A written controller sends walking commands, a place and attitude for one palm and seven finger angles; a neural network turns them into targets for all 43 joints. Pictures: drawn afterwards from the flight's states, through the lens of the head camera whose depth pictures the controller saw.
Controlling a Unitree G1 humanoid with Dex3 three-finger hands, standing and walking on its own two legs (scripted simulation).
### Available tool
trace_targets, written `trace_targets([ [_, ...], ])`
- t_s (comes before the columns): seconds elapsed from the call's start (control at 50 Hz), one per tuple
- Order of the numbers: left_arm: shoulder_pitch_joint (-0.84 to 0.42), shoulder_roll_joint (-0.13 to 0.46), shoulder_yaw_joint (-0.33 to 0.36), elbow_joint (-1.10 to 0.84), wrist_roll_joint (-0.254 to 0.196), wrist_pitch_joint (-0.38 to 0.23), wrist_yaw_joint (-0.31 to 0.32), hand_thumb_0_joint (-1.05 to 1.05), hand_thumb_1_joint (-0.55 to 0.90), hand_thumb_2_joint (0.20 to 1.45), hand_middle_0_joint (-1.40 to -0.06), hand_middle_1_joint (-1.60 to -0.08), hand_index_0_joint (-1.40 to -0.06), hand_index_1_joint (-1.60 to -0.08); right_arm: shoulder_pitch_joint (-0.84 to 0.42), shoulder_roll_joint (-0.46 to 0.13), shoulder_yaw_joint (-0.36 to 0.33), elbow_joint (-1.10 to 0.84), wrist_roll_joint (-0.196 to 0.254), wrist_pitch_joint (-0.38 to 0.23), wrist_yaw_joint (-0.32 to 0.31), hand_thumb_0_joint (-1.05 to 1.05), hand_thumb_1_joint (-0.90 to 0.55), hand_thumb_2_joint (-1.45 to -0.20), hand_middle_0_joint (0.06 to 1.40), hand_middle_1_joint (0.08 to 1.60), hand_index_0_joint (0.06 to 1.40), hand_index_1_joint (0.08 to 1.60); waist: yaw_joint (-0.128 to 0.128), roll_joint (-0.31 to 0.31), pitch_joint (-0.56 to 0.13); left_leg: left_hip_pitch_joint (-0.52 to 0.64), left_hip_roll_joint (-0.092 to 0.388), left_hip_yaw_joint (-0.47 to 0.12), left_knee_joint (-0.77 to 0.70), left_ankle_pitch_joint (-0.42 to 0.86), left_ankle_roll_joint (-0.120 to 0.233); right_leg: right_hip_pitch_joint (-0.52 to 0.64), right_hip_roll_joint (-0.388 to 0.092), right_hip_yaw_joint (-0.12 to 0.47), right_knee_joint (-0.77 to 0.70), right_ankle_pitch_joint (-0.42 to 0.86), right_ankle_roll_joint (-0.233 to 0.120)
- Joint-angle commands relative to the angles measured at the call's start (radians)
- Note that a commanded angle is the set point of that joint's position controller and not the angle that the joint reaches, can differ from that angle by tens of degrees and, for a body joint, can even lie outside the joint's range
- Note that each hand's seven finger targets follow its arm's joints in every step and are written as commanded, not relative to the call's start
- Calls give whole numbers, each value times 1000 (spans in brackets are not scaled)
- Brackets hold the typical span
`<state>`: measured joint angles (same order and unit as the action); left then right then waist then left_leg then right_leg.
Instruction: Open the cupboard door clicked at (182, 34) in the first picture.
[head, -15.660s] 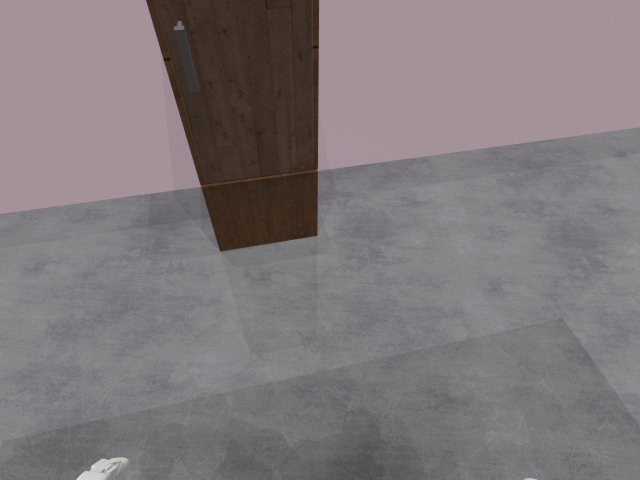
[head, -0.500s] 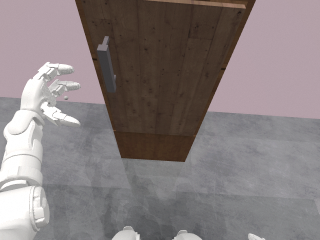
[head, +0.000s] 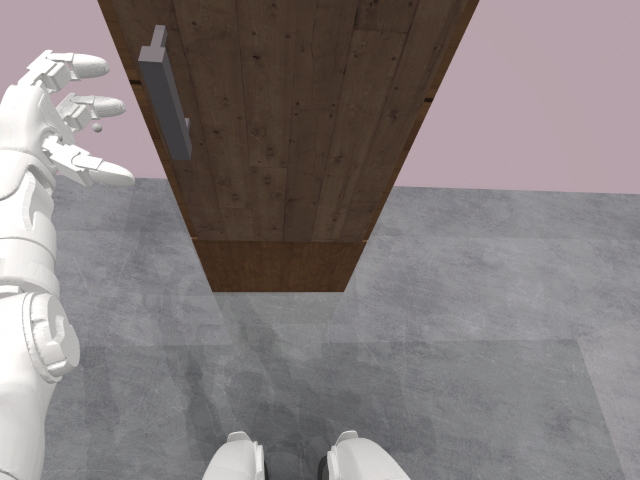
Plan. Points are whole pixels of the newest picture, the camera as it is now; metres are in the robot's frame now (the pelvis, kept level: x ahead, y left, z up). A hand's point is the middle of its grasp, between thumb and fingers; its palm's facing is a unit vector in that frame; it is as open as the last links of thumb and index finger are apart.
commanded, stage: move the hooked fingers beside the handle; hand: left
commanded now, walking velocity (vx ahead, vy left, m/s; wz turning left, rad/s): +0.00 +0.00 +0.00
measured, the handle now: (171, 98) +0.56 +0.14 +0.10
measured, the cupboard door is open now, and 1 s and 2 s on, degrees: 0 0 0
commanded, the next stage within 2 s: slide the fingers in behind the handle in 0.88 s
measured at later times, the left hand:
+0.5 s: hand (113, 120) +0.52 +0.21 +0.09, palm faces -0.05 -1.00 +0.00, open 14.0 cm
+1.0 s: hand (117, 117) +0.52 +0.20 +0.10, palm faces -0.04 -1.00 -0.01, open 14.0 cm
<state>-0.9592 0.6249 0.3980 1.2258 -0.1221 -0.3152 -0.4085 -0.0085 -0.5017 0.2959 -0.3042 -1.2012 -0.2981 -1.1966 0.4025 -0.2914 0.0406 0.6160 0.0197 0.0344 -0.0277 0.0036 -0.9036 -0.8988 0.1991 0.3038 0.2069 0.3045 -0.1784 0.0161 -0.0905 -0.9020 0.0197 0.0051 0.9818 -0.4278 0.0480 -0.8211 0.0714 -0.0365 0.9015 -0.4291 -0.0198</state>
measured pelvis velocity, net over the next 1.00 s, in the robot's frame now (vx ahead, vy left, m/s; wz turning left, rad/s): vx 0.00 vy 0.00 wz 0.00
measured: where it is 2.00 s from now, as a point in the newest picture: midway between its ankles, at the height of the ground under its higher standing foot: outside the picture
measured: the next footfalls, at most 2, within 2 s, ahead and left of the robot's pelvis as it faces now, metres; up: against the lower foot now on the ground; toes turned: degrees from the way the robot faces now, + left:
none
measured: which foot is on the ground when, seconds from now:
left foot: down 0.00-1.00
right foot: down 0.00-1.00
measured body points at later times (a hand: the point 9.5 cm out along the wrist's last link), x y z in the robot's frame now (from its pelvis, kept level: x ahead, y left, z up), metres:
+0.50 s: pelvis +0.01 +0.01 +0.00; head +0.13 +0.03 +0.44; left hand +0.52 +0.26 +0.10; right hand -0.01 -0.25 -0.10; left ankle +0.02 +0.09 -0.68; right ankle +0.00 -0.11 -0.68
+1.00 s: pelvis +0.00 +0.00 +0.00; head +0.13 +0.02 +0.43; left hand +0.52 +0.25 +0.10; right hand +0.00 -0.27 -0.10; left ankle +0.02 +0.09 -0.68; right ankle +0.00 -0.11 -0.68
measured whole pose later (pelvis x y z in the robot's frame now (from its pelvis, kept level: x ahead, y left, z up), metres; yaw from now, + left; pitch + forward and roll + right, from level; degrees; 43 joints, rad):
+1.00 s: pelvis +0.00 +0.00 +0.00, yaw +0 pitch +21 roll -4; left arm -0.99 0.59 0.38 1.22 -0.10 -0.34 -0.34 -0.01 -0.50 0.30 -0.30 -1.20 -0.30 -1.20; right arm 0.42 -0.28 0.04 0.61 0.01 0.07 -0.01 0.00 -0.90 -0.90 0.20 0.30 0.21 0.30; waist -0.18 0.03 -0.09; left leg -0.92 0.02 0.00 0.99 -0.44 0.04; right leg -0.83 0.08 -0.04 0.91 -0.43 -0.03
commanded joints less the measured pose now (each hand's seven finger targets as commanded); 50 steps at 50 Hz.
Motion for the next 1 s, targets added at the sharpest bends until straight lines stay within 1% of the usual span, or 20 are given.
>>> trace_targets([
  [0.0, -526, 297, 44, -207, 1, -68, 28, 0, -500, 300, -300, -1200, -300, -1200, 189, -192, -65, -40, -8, -7, -11, 0, -900, -900, 200, 300, 200, 300, -24, 166, -466, 442, 14, -82, -76, 405, -11, 42, -7, 24, -87, 294, -3],
  [0.04, -542, 283, 46, -231, 1, -78, 31, 0, -500, 300, -300, -1200, -300, -1200, 210, -195, -69, -36, -13, -4, -6, 0, -900, -900, 200, 300, 200, 300, -20, 193, -540, 527, 21, -96, -69, 493, -21, 27, -1, 15, -76, 325, -6],
  [0.1, -489, 277, 47, -167, 9, -51, 36, 0, -500, 300, -300, -1200, -300, -1200, 222, -196, -68, -35, -17, 7, 1, 0, -900, -900, 200, 300, 200, 300, -19, 161, -499, 478, 20, -89, -69, 473, -16, 33, 0, 13, -84, 322, -4],
  [0.12, -445, 278, 59, -162, 6, -46, 37, 0, -500, 300, -300, -1200, -300, -1200, 233, -195, -67, -42, -18, 11, 2, 0, -900, -900, 200, 300, 200, 300, -4, 155, -509, 483, 19, -90, -71, 510, -17, 47, 3, 7, -77, 342, -9],
  [0.24, -406, 245, 58, -241, 7, -50, 53, 0, -500, 300, -300, -1200, -300, -1200, 239, -189, -76, -63, -19, 35, 14, 0, -900, -900, 200, 300, 200, 300, 3, 133, -529, 516, 24, -81, -76, 566, -17, 61, 10, 4, -84, 383, -2],
  [0.3, -400, 223, 42, -259, 4, -54, 59, 0, -500, 300, -300, -1200, -300, -1200, 233, -184, -78, -60, -17, 40, 18, 0, -900, -900, 200, 300, 200, 300, 5, 137, -496, 505, 22, -79, -84, 530, -18, 65, 10, 3, -92, 366, -4],
  [0.36, -438, 197, 33, -338, -7, -80, 68, 0, -500, 300, -300, -1200, -300, -1200, 225, -177, -81, -57, -18, 39, 20, 0, -900, -900, 200, 300, 200, 300, 5, 192, -537, 581, 26, -91, -81, 596, -25, 50, 12, 2, -92, 376, -5],
  [0.46, -438, 182, 12, -247, 8, -72, 86, 0, -500, 300, -300, -1200, -300, -1200, 215, -177, -76, -41, -14, 41, 16, 0, -900, -900, 200, 300, 200, 300, -11, 147, -448, 522, 23, -90, -89, 510, -23, 32, 8, 1, -98, 335, -5],
  [0.5, -452, 184, 8, -254, 16, -76, 95, 0, -500, 300, -300, -1200, -300, -1200, 205, -176, -76, -45, -14, 37, 15, 0, -900, -900, 200, 300, 200, 300, -9, 180, -444, 529, 21, -90, -92, 487, -24, 21, 6, 3, -100, 317, -8],
  [0.54, -469, 161, -4, -291, 13, -92, 96, 0, -500, 300, -300, -1200, -300, -1200, 202, -173, -77, -48, -14, 34, 16, 0, -900, -900, 200, 300, 200, 300, -6, 193, -499, 584, 26, -101, -84, 553, -31, 17, 6, 2, -88, 340, -9],
  [0.62, -443, 136, -15, -223, -7, -77, 92, 0, -500, 300, -300, -1200, -300, -1200, 195, -175, -72, -49, -12, 31, 14, 0, -900, -900, 200, 300, 200, 300, -19, 122, -439, 501, 14, -87, -84, 479, -17, 43, 5, 5, -97, 337, -7],
  [0.66, -443, 216, 26, -184, 9, -67, 94, 0, -500, 300, -300, -1200, -300, -1200, 192, -185, -68, -50, -9, 34, 9, 0, -900, -900, 200, 300, 200, 300, -18, 87, -418, 440, 12, -77, -86, 421, -11, 64, 1, 15, -99, 326, -1],
  [0.72, -483, 182, -9, -223, 9, -84, 94, 0, -500, 300, -300, -1200, -300, -1200, 184, -179, -65, -61, -9, 27, 8, 0, -900, -900, 200, 300, 200, 300, -20, 139, -437, 463, 7, -82, -82, 419, -13, 51, 0, 14, -91, 314, -8],
  [0.76, -493, 230, 23, -211, 10, -89, 91, 0, -500, 300, -300, -1200, -300, -1200, 184, -186, -64, -57, -10, 25, 5, 0, -900, -900, 200, 300, 200, 300, -22, 111, -461, 441, 8, -80, -76, 394, -11, 65, 0, 21, -92, 307, -2],
  [0.82, -544, 181, -17, -242, 3, -100, 83, 0, -500, 300, -300, -1200, -300, -1200, 185, -177, -64, -52, -10, 19, 3, 0, -900, -900, 200, 300, 200, 300, -34, 160, -476, 478, 8, -85, -70, 418, -12, 50, 0, 18, -88, 317, -6],
  [0.84, -540, 218, 11, -248, 10, -104, 82, 0, -500, 300, -300, -1200, -300, -1200, 189, -184, -68, -45, -8, 19, 3, 0, -900, -900, 200, 300, 200, 300, -25, 171, -522, 503, 13, -86, -66, 432, -14, 44, 1, 21, -84, 322, -3],
  [0.92, -511, 190, -5, -220, -3, -82, 74, 0, -500, 300, -300, -1200, -300, -1200, 197, -179, -64, -40, -10, 19, 3, 0, -900, -900, 200, 300, 200, 300, -27, 161, -489, 481, 8, -83, -71, 433, -11, 63, 4, 17, -93, 332, -6],
  [0.94, -478, 227, 28, -201, 3, -76, 74, 0, -500, 300, -300, -1200, -300, -1200, 199, -184, -65, -42, -7, 21, 3, 0, -900, -900, 200, 300, 200, 300, -11, 148, -500, 466, 8, -73, -71, 431, -10, 80, 4, 22, -96, 344, -2],
  [0.96, -469, 229, 20, -200, 4, -70, 74, 0, -500, 300, -300, -1200, -300, -1200, 199, -184, -64, -45, -8, 24, 3, 0, -900, -900, 200, 300, 200, 300, -17, 132, -488, 448, 7, -74, -74, 429, -9, 91, 3, 20, -95, 350, -2],
  [0.98, -477, 194, -8, -213, 6, -69, 71, 0, -500, 300, -300, -1200, -300, -1200, 196, -179, -64, -51, -6, 24, 5, 0, -900, -900, 200, 300, 200, 300, -18, 137, -481, 441, 4, -71, -78, 417, -8, 88, 3, 21, -97, 343, 0],
])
